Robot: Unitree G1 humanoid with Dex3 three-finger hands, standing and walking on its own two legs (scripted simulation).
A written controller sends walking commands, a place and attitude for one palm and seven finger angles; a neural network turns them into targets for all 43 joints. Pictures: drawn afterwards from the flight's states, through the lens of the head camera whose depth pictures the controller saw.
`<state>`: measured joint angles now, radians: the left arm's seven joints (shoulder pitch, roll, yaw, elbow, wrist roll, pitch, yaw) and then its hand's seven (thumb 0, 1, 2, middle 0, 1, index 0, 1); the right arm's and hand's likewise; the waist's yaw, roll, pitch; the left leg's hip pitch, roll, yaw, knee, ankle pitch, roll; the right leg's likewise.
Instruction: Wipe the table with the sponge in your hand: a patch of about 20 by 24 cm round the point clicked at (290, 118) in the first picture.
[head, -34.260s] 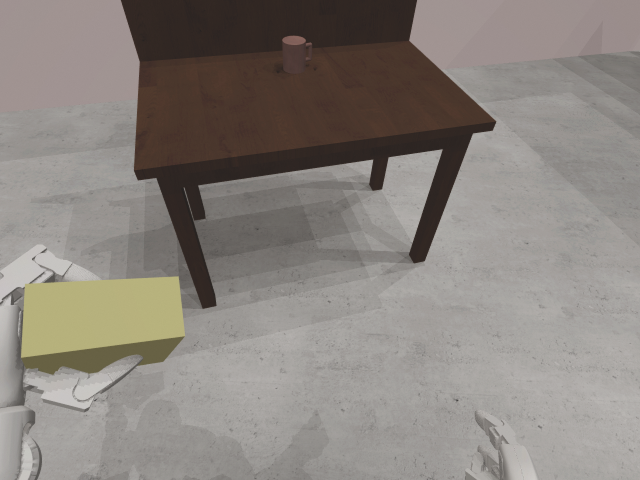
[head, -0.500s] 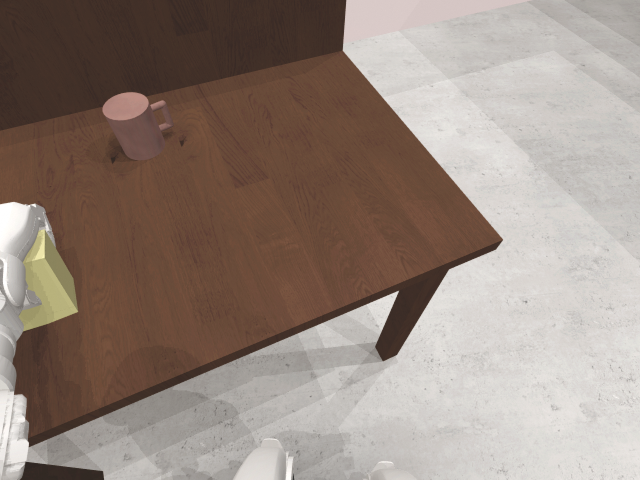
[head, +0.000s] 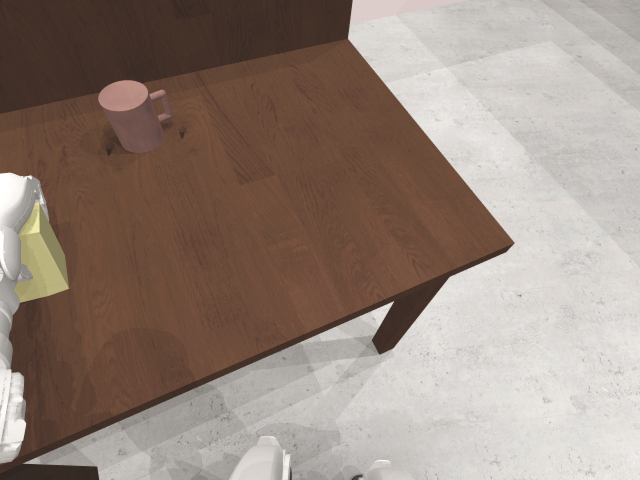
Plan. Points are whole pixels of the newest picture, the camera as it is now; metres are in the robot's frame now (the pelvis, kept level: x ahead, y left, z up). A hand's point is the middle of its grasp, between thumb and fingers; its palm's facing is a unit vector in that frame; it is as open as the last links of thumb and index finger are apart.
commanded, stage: slide across to the middle lane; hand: left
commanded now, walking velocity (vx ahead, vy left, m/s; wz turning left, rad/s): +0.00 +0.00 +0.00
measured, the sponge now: (12, 267) +0.36 +0.42 -0.02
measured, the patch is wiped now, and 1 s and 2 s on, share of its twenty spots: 0.35 0.40 0.50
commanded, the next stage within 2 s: wipe back along the middle lane in 0.52 s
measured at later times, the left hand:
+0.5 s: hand (61, 216) +0.41 +0.35 +0.03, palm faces -0.13 +0.01 -0.99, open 9.8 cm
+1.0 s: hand (81, 231) +0.39 +0.32 +0.03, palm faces -0.09 -0.01 -1.00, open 9.8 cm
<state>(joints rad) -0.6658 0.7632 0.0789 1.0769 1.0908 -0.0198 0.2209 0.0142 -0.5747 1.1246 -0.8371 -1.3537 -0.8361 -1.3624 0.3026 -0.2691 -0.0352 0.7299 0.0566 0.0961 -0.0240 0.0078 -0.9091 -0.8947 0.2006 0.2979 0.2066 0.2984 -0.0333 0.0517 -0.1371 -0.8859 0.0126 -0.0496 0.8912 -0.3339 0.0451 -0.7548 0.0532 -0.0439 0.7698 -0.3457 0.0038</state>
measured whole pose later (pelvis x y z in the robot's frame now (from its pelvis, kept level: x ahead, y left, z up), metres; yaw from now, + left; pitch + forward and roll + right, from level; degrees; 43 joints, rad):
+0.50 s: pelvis +0.03 +0.01 +0.02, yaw +1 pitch +15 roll -4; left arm -0.62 0.56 -0.03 0.99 1.03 0.12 0.29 0.01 -0.51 1.10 -0.76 -1.42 -0.76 -1.42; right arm 0.21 -0.24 -0.04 0.75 0.06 0.12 0.00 0.01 -0.91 -0.89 0.20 0.30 0.21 0.30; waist -0.01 0.05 -0.14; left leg -0.69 -0.01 -0.03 0.75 -0.33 0.05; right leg -0.56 0.03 -0.03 0.63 -0.34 0.01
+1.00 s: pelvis +0.04 -0.01 +0.03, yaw +0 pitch +13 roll -3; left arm -0.45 0.49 -0.02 0.86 0.99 0.19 0.32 0.00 -0.46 1.07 -0.72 -1.44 -0.72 -1.44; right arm 0.23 -0.27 -0.05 0.75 0.07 0.17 0.01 0.01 -0.91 -0.90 0.20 0.30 0.20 0.30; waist 0.00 0.06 -0.16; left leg -0.62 0.00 -0.02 0.71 -0.33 0.03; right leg -0.50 0.04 -0.01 0.61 -0.34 0.00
